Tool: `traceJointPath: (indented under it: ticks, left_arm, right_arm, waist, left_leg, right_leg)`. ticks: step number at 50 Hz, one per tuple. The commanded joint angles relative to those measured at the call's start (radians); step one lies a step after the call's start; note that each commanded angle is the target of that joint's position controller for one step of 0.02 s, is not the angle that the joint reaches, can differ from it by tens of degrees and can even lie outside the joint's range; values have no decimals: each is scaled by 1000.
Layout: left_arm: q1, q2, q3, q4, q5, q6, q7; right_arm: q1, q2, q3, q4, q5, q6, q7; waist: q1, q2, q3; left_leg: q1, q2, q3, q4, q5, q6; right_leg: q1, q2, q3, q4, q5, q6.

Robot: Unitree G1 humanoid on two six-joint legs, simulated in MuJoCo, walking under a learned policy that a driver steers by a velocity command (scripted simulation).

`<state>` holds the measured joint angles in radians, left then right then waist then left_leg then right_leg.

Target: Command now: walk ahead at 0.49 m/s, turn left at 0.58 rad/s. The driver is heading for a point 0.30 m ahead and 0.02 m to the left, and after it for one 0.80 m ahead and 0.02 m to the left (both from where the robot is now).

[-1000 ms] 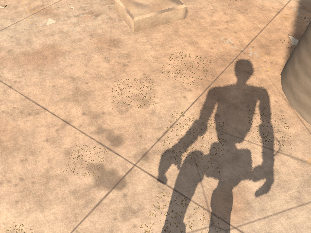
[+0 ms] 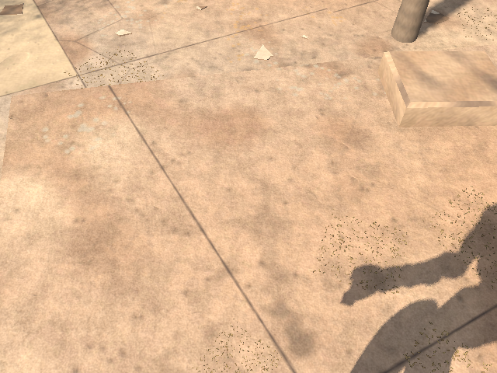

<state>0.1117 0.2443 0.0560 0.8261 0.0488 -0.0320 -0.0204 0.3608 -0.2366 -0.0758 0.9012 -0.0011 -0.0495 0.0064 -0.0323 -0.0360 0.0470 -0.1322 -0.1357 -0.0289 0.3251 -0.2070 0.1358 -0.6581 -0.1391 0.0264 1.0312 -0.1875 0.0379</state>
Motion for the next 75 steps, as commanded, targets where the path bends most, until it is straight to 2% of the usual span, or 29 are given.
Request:
traceJointPath:
  ticks: [1,5,8,10,12,13,14,15,16,17,19,22,27,32,34,35,36,37,38,40,41,43,47,49,51,52,54,66,75]
  left_arm:
    - [-68,65,9,-80,-3,2,-1]
    - [-198,58,-6,-132,-11,-8,-11]
    - [-238,55,-15,-163,-21,-22,-6]
    - [-151,82,-10,-148,-26,-35,5]
    - [64,138,10,-91,-27,-52,27]
    - [203,183,21,-73,-8,-70,39]
    - [253,258,29,-85,9,-68,40]
    - [231,245,35,-105,-23,-46,31]
    - [134,149,15,-136,-34,-33,33]
    - [70,73,-9,-142,-36,-28,36]
    - [48,64,-18,-128,-33,-23,47]
    - [69,103,-5,-112,-25,-30,43]
    - [68,122,4,-106,-19,-12,42]
    - [109,167,19,-86,-19,19,27]
    - [102,175,19,-81,-30,35,24]
    - [129,162,17,-69,-28,43,21]
    - [178,97,3,-70,-21,48,12]
    - [198,22,-20,-105,-39,53,15]
    - [128,93,-5,-91,-37,72,26]
    - [151,95,3,-67,-49,81,20]
    - [170,102,8,-52,-39,79,22]
    - [199,88,5,-25,-29,76,24]
    - [162,51,-10,-21,-46,75,40]
    - [198,46,-15,3,-47,69,49]
    - [216,89,-13,16,-24,49,53]
    - [164,139,-2,25,-38,45,48]
    - [150,72,-16,37,-40,35,33]
    - [170,60,-23,149,-39,29,50]
    - [191,34,-38,215,-39,27,54]
  right_arm:
    - [67,-147,-29,-48,0,-13,-4]
    - [130,-147,-27,-43,-5,-10,-12]
    - [148,-159,-26,-39,-10,0,-24]
    - [107,-171,-29,-53,-14,4,-32]
    - [36,-200,-36,-78,-5,-7,-27]
    - [14,-169,-30,-109,14,-17,-20]
    - [134,-51,-10,-132,36,-12,-30]
    - [233,-141,-25,-126,33,6,-47]
    - [187,-176,-35,-94,6,28,-47]
    - [109,-168,-34,-104,-8,39,-35]
    - [63,-129,-29,-115,-24,69,-9]
    - [61,-106,-25,-129,-20,97,8]
    - [-61,-90,-5,-183,-29,121,23]
    - [-134,-90,16,-209,-23,115,22]
    - [-98,-82,22,-198,-26,100,16]
    - [-87,-91,24,-193,-30,87,15]
    - [-90,-140,20,-204,-41,72,8]
    - [-158,-237,5,-237,-32,71,0]
    - [-131,-189,8,-214,-37,65,-11]
    - [-226,-114,38,-205,-35,60,-18]
    - [-240,-109,41,-204,-28,53,-25]
    - [-219,-86,50,-191,-18,44,-29]
    - [-183,-95,48,-144,-19,41,-35]
    - [-202,-101,45,-128,-11,46,-39]
    - [-183,-69,53,-117,-7,40,-35]
    - [-139,-60,49,-104,-5,41,-27]
    - [-169,-86,41,-59,-11,48,-29]
    - [-127,-71,40,101,-9,44,-35]
    - [-85,-56,50,183,-8,46,-40]
  waist:
    - [-9,84,-1]
    - [-53,107,7]
    - [-59,114,18]
    - [-14,137,-18]
    - [88,126,-109]
    - [144,75,-211]
    - [80,-174,-363]
    - [49,-209,-523]
    - [22,-64,-397]
    - [21,-24,-259]
    - [3,-73,-143]
    - [-16,-89,-145]
    - [-5,-106,-122]
    - [37,-124,-115]
    - [10,-95,-107]
    - [6,-54,-95]
    - [28,136,-100]
    - [56,342,-59]
    - [-4,236,-40]
    - [64,197,-17]
    - [72,213,-30]
    - [66,167,-79]
    - [32,169,-89]
    - [57,150,-96]
    - [47,80,-104]
    - [-15,-29,-49]
    - [30,-29,-16]
    - [37,32,3]
    - [31,34,16]
  left_leg:
    - [58,258,-251,-125,344,101]
    - [135,247,-262,-88,408,92]
    - [152,235,-256,9,665,62]
    - [120,218,-265,92,766,7]
    - [66,166,-267,310,825,-46]
    - [-69,114,-256,525,575,-69]
    - [-285,-27,-120,858,-409,-89]
    - [-347,-26,-103,1034,-465,-88]
    - [-360,37,-104,1049,-349,-99]
    - [-379,65,-75,1005,-293,-116]
    - [-364,107,-57,944,-245,-148]
    - [-313,99,-27,919,-208,-156]
    - [-299,140,5,699,-140,-146]
    - [-175,120,61,425,-184,-125]
    - [-54,106,81,227,-105,-102]
    - [16,117,41,97,-31,-90]
    - [50,295,-194,-84,-54,-68]
    - [-30,506,-429,-137,98,44]
    - [-133,479,-366,-115,89,96]
    - [-146,365,-221,-107,133,57]
    - [-108,331,-174,-87,219,40]
    - [-39,314,-127,-32,400,43]
    - [19,323,-151,18,410,53]
    - [-10,304,-155,46,350,23]
    - [-104,263,-156,56,179,-47]
    - [-95,188,-99,15,93,-63]
    - [-7,186,-90,24,89,-73]
    - [-33,199,-98,-23,68,-83]
    - [-35,203,-95,-28,55,-87]
  right_leg:
    - [-93,27,-28,-105,95,17]
    - [-90,74,-33,-275,171,7]
    - [-7,135,-51,-394,166,-16]
    - [172,171,-34,-481,146,-48]
    - [459,183,-28,-591,229,-86]
    - [709,38,69,-589,408,-116]
    - [971,-323,339,-453,1035,-197]
    - [971,-392,560,-507,1031,-309]
    - [819,-319,446,-561,844,-292]
    - [694,-241,298,-600,741,-259]
    - [538,-155,143,-675,645,-231]
    - [448,-145,50,-710,640,-250]
    - [376,-145,-20,-766,297,-255]
    - [371,-151,-16,-741,84,-244]
    - [337,-138,-28,-674,74,-207]
    - [298,-118,-43,-630,58,-154]
    - [256,-39,-128,-467,-71,-77]
    - [161,120,-172,-396,-349,-23]
    - [247,83,-55,-273,-352,-25]
    - [274,99,-30,-241,-250,-35]
    - [279,107,-40,-236,-215,-38]
    - [313,119,-43,-246,-216,-32]
    - [373,130,-44,-440,-219,-24]
    - [479,133,-51,-626,-52,-31]
    - [611,24,61,-705,144,-48]
    - [527,6,75,-658,182,-71]
    - [428,24,67,-701,57,-67]
    - [476,39,62,-732,-18,-80]
    - [462,44,61,-737,-28,-84]
